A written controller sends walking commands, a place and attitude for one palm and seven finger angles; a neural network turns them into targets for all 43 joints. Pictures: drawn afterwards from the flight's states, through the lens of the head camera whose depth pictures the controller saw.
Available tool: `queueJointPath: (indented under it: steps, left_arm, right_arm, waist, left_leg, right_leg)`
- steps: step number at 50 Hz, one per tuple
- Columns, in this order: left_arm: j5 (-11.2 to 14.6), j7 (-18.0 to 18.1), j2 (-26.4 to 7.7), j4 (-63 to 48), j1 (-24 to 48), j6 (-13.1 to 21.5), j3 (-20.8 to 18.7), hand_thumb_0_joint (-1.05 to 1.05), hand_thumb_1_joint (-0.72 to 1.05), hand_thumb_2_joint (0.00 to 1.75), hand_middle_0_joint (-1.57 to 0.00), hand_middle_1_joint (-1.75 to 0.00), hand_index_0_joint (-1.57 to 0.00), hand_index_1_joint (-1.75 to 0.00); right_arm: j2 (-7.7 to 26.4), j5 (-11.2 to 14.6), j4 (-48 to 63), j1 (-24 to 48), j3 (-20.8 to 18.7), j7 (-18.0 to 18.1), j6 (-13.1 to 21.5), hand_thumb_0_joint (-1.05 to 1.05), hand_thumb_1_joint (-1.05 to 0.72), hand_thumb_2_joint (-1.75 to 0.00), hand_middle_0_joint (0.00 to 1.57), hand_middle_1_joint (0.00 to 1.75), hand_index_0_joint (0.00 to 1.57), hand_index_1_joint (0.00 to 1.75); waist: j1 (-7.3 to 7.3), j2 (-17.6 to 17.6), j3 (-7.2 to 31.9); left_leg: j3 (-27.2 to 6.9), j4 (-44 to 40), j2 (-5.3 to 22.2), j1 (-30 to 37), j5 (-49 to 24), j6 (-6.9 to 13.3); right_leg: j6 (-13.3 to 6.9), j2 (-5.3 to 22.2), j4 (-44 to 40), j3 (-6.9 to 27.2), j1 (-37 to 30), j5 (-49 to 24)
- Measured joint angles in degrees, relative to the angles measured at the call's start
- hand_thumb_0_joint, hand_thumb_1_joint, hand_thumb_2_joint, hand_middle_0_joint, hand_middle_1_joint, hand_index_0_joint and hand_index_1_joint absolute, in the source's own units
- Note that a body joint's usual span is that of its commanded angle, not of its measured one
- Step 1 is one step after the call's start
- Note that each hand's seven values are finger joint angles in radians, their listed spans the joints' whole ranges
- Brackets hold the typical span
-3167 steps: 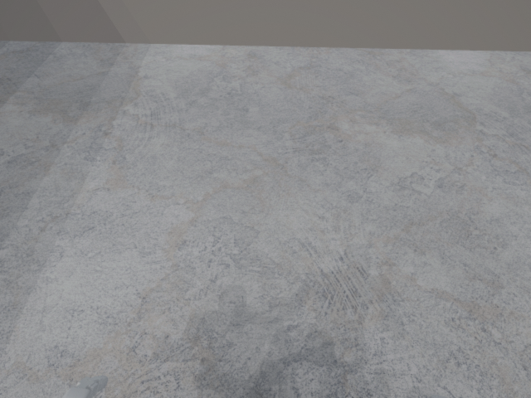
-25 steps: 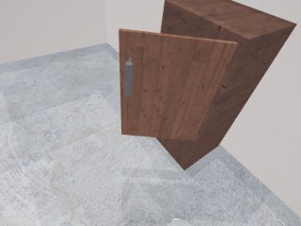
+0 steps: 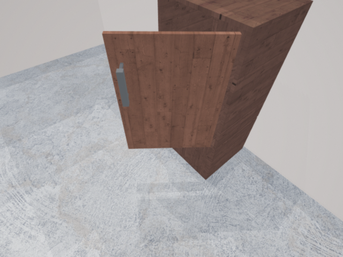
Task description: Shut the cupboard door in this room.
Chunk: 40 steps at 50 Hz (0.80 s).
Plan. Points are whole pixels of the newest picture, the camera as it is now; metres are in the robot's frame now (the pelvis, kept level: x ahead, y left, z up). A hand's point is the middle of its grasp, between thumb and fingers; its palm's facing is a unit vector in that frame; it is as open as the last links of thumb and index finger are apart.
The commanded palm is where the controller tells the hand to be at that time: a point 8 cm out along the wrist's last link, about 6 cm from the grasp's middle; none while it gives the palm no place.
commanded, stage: come to a stop and stand still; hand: left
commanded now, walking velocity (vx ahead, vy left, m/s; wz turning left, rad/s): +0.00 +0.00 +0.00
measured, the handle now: (123, 85) +0.65 +0.18 +0.02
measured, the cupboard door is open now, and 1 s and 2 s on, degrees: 52 52 52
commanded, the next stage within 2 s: look again from close up in 0.40 s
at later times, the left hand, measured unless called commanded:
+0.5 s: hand out of the picture -0.03 +0.13 -0.18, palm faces +0.03 -0.99 -0.13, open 7.4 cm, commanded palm none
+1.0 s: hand out of the picture -0.03 +0.16 -0.18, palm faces +0.02 -0.99 -0.14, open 7.4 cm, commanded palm none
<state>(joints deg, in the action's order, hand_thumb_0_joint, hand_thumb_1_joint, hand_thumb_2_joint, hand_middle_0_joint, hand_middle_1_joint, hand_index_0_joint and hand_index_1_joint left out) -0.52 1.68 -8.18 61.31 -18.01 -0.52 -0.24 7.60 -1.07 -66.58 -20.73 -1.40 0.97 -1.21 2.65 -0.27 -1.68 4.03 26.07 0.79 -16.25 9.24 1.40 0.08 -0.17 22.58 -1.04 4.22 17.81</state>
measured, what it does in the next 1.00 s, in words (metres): stands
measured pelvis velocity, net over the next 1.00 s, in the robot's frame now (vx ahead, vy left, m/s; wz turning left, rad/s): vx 0.00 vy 0.01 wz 0.00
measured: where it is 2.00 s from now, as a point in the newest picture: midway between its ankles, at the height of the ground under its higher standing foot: outside the picture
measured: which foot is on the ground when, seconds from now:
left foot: down 0.00-1.00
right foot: down 0.00-1.00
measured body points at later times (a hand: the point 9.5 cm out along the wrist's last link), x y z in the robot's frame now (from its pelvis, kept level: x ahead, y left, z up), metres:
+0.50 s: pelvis +0.00 -0.02 +0.00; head +0.01 +0.00 +0.45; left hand -0.03 +0.18 -0.17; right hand +0.02 -0.24 -0.15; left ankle +0.05 +0.10 -0.74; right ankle -0.06 -0.12 -0.74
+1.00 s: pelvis +0.00 +0.01 +0.00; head +0.01 +0.02 +0.45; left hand -0.03 +0.21 -0.16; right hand -0.02 -0.21 -0.16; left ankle +0.05 +0.10 -0.74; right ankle -0.06 -0.12 -0.74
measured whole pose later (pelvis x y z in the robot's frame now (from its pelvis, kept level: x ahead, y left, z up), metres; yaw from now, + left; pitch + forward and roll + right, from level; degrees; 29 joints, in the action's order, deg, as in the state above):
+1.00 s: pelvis +0.00 +0.01 +0.00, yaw +0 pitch -1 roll +0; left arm -0.8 2.3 -7.4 63.5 -19.9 0.5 0.6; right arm 6.5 -0.5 -67.8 -15.1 0.0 1.3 -0.2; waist 0.4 1.7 -3.3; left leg 4.7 22.7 -0.3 -13.9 7.5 2.2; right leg 0.8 1.0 21.7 -0.6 3.2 17.2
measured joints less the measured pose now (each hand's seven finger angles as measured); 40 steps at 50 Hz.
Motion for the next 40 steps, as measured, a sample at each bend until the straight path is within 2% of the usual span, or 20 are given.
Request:
queueJointPath:
  steps: [11,16,29,40]
  left_arm:
    - [0.12,0.57,3.09,2.79,-1.97,1.17,1.41,0.01,0.91,0.9,-0.2,-0.3,-0.2,-0.29]
    - [-0.08,0.77,3.51,2.73,-2.37,1.39,1.46,0.0,0.9,0.9,-0.2,-0.3,-0.2,-0.29]
    - [-0.29,0.77,1.36,2.32,-1.94,1.37,1.13,0.0,0.9,0.9,-0.2,-0.3,-0.19,-0.29]
    - [-0.2,0.74,0.31,2.15,-1.93,1.27,0.97,0.0,0.91,0.9,-0.2,-0.3,-0.19,-0.29]
  right_arm:
    - [-0.94,0.71,-0.7,5.5,0.94,0.87,1.46,0.0,-0.91,-0.9,0.2,0.3,0.2,0.3]
    - [0.25,0.69,-0.92,7.55,0.66,1.29,1.16,0.02,-0.94,-0.89,0.2,0.3,0.2,0.3]
    - [1.03,0.63,-0.16,8.6,0.79,0.91,1.06,0.01,-0.94,-0.89,0.2,0.3,0.2,0.3]
    - [-0.09,0.59,-1.04,6.49,1.38,0.36,0.93,0.01,-0.92,-0.89,0.2,0.3,0.2,0.3]
  waist:
    - [-1.74,1.22,-1.67]
    - [-2.4,1.24,-1.43]
    - [-2.6,1.43,-0.88]
    - [-2.32,1.59,-1.38]
  left_leg:
    - [-0.09,-0.64,0.73,1.8,0.36,-0.85]
    - [-0.14,-0.9,0.82,2.47,0.28,-1.02]
    - [-0.15,-2.5,0.6,3.19,-1.0,-0.86]
    - [0.12,-3.13,-0.1,2.84,-1.54,-0.15]
  right_leg:
    - [-0.82,-0.76,-0.39,0.09,-1.56,0.37]
    - [-0.94,-0.88,-0.67,0.06,-2.23,0.26]
    - [-0.82,-0.72,-1.62,-0.01,-2.67,-0.64]
    - [-0.15,0.01,-1.76,0.12,-2.1,-0.97]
